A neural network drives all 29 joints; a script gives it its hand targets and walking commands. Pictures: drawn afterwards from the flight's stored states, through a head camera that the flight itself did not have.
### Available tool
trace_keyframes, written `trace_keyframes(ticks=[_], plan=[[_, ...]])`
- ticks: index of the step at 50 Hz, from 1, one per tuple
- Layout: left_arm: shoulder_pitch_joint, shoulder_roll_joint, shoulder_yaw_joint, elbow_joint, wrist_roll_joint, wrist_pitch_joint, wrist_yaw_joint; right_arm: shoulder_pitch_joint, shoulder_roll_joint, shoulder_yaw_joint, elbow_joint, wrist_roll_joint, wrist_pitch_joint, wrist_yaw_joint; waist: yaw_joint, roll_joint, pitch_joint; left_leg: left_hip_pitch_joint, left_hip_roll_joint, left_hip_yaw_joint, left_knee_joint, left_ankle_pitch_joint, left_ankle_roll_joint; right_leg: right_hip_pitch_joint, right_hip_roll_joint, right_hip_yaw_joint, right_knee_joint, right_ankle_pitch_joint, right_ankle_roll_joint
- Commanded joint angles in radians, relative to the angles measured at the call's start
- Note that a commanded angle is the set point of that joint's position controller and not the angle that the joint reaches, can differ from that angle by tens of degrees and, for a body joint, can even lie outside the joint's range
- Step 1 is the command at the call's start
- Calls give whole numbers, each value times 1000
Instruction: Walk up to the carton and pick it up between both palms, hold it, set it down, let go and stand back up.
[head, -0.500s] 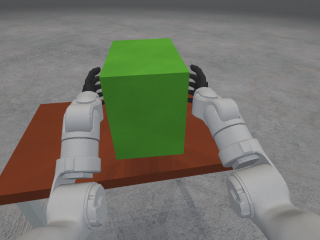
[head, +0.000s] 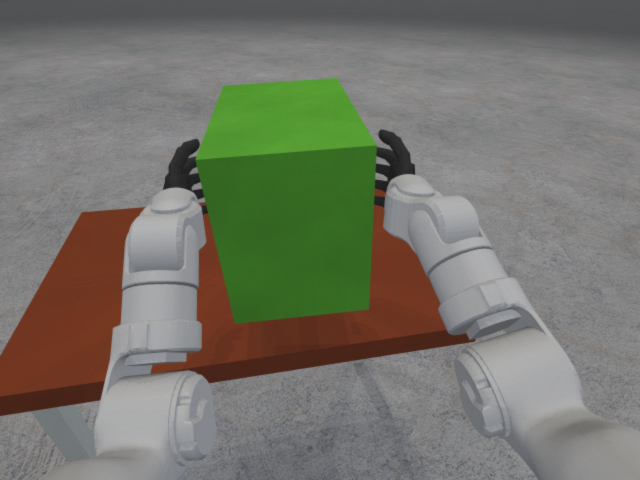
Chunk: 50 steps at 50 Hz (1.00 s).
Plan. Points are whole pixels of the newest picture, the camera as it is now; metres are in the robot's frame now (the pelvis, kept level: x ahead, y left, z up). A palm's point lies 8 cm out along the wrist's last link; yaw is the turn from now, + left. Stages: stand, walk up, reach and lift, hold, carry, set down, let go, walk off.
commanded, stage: hold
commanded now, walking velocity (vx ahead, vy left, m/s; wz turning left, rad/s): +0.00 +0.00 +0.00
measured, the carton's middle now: (290, 189) +0.42 +0.02 +0.22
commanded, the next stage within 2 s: set down in 0.58 s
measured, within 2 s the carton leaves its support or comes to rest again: neither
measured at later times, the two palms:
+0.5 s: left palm (181, 200) +0.36 +0.15 +0.25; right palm (401, 190) +0.36 -0.11 +0.25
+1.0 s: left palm (183, 193) +0.39 +0.15 +0.24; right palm (392, 189) +0.38 -0.11 +0.24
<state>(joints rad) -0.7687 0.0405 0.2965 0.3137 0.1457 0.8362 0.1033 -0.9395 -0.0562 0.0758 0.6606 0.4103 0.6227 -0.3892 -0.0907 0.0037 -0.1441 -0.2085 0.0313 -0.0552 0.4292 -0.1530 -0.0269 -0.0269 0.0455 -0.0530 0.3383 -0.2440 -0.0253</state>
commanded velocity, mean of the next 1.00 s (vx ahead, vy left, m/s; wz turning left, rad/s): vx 0.00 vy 0.00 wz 0.00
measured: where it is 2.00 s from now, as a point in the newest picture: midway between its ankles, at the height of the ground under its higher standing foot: outside the picture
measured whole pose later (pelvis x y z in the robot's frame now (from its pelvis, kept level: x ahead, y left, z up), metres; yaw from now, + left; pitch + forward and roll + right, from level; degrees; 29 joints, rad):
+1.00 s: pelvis +0.00 -0.01 +0.00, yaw +0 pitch -8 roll +0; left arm -0.92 0.02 0.48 0.62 0.33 0.57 0.03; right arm -1.05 0.07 -0.26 0.99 0.09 0.31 -0.26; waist -0.07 -0.06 -0.06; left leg -0.09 0.02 -0.06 0.36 -0.13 -0.03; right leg 0.05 0.03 -0.04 0.34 -0.25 -0.03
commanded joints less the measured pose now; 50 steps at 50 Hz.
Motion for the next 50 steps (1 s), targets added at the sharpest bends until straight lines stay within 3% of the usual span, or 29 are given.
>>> trace_keyframes(ticks=[1, 2, 4, 5, 10, 11, 12, 14, 16, 18, 19, 21, 22, 24, 25, 28, 29, 30, 32, 33, 35, 36, 38, 40, 41, 42, 43, 45, 50], plan=[[-1043, -713, -485, -227, -174, -106, -122, -886, 785, 270, -360, 143, -45, 118, -19, 82, -422, 348, -62, 7, -9, 227, -6, -104, 21, 33, -64, 329, 129], [-997, -729, -504, -245, -168, -95, -121, -880, 766, 254, -391, 147, -54, 120, -36, 108, -426, 369, -55, -2, -3, 269, -12, -104, 22, 31, -68, 349, 122], [-1020, -704, -462, -170, -144, -86, -128, -940, 753, 255, -363, 148, -49, 125, -18, 101, -362, 343, -53, -3, -17, 217, -10, -109, 20, 31, -78, 273, 119], [-1025, -709, -484, -195, -165, -90, -129, -906, 753, 239, -330, 142, -48, 127, -35, 95, -376, 343, -57, 0, -13, 222, -19, -106, 22, 26, -74, 280, 121], [-1040, -725, -509, -236, -172, -97, -116, -982, 758, 290, -443, 160, -66, 116, -8, 96, -443, 355, -61, -3, 12, 284, -11, -63, 21, 36, -55, 382, 125], [-1034, -715, -483, -210, -162, -98, -119, -934, 753, 275, -386, 151, -54, 119, -10, 75, -413, 352, -59, -5, 1, 255, -7, -88, 24, 32, -64, 339, 126], [-1084, -717, -494, -269, -166, -108, -114, -958, 773, 271, -379, 154, -62, 125, -3, 122, -460, 378, -54, -8, 7, 260, -11, -104, 29, 29, -62, 313, 118], [-1065, -732, -514, -254, -175, -113, -105, -920, 750, 270, -367, 136, -59, 130, -20, 92, -427, 367, -47, -12, 0, 250, -17, -125, 36, 23, -71, 286, 111], [-1021, -714, -489, -226, -160, -102, -104, -926, 748, 273, -382, 151, -65, 135, 2, 102, -431, 370, -48, -7, 6, 265, -8, -117, 28, 24, -59, 309, 115], [-1051, -717, -501, -239, -172, -108, -107, -912, 759, 271, -373, 139, -59, 128, -19, 76, -434, 364, -51, -2, 4, 258, -11, -110, 32, 23, -63, 324, 118], [-1016, -735, -515, -231, -168, -106, -102, -933, 758, 289, -409, 161, -72, 132, -6, 114, -437, 377, -50, -11, 15, 288, -14, -128, 36, 19, -60, 331, 113], [-1049, -702, -480, -180, -155, -104, -113, -943, 754, 255, -345, 126, -56, 133, -17, 48, -378, 342, -56, 4, -15, 175, 2, -128, 23, 26, -80, 233, 127], [-1049, -697, -460, -144, -144, -98, -117, -923, 754, 227, -296, 110, -53, 135, -24, 82, -339, 329, -53, 2, -34, 122, 5, -146, 20, 25, -90, 173, 118], [-1090, -714, -460, -112, -151, -108, -120, -1005, 760, 229, -312, 107, -71, 142, -2, 55, -347, 307, -51, 1, -38, 95, 13, -167, 15, 29, -91, 131, 114], [-1089, -709, -473, -126, -167, -112, -118, -991, 779, 237, -324, 112, -71, 143, -16, 68, -367, 299, -59, 6, -37, 92, 11, -146, 14, 28, -84, 156, 115], [-1105, -727, -471, -181, -176, -127, -97, -1027, 791, 255, -350, 140, -82, 150, 20, 86, -480, 356, -47, -13, -9, 199, 5, -143, 17, 38, -70, 239, 111], [-1099, -737, -501, -190, -193, -132, -96, -984, 798, 262, -348, 131, -81, 141, -4, 91, -485, 361, -57, -9, -1, 221, 2, -120, 18, 34, -62, 285, 114], [-1046, -777, -501, -173, -182, -126, -120, -974, 798, 314, -357, 145, -99, 154, 14, 69, -557, 436, -47, -12, 1, 299, 14, -73, 14, 28, -37, 369, 84], [-1031, -778, -493, -145, -173, -133, -136, -965, 780, 277, -356, 112, -107, 151, -27, 69, -517, 439, -53, -10, -3, 298, 10, -104, 29, 24, -43, 348, 95], [-1020, -761, -435, -116, -136, -135, -142, -948, 765, 263, -293, 97, -115, 147, -10, 76, -457, 431, -50, -13, -15, 268, 18, -111, 24, 22, -57, 323, 91], [-1064, -777, -462, -131, -149, -171, -150, -968, 770, 228, -283, 62, -162, 159, -28, 82, -443, 435, -52, -8, -25, 264, 12, -111, 21, 14, -51, 298, 96], [-1083, -776, -446, -156, -142, -193, -151, -976, 785, 237, -279, 47, -189, 161, -1, 83, -426, 427, -52, -6, -20, 271, 8, -102, 17, 15, -55, 297, 95], [-1121, -769, -433, -83, -125, -229, -160, -1000, 746, 153, -232, -22, -239, 174, -45, 90, -382, 414, -52, -9, -33, 221, 6, -129, 15, 10, -67, 247, 95], [-1160, -729, -350, -18, -69, -263, -175, -1031, 739, 55, -145, -97, -298, 193, -3, 107, -306, 371, -54, 15, -67, 83, 17, -144, -4, 3, -73, 114, 91], [-1155, -732, -313, 40, -43, -267, -177, -1037, 713, 9, -103, -135, -312, 207, -8, 117, -227, 336, -50, 19, -95, 6, 12, -165, -4, -9, -91, 24, 86], [-1149, -707, -280, 67, -20, -281, -188, -1030, 733, -19, -74, -166, -336, 214, 3, 70, -226, 336, -48, 36, -100, -5, 28, -151, -16, -7, -92, 20, 98], [-1115, -686, -240, 136, 14, -291, -191, -1023, 680, -99, 11, -213, -358, 232, 2, 99, -209, 328, -47, 43, -113, -36, 21, -183, -13, -14, -105, -11, 91], [-988, -616, -172, 239, 63, -306, -213, -928, 653, -141, 65, -263, -382, 240, -1, 63, -173, 312, -47, 52, -125, -16, 31, -103, -22, -20, -115, 54, 98], [-934, -623, -188, 226, 71, -351, -230, -902, 636, -122, 105, -288, -460, 246, 13, 31, -243, 390, -49, 71, -92, 155, 19, -5, -28, -13, -105, 280, 119]])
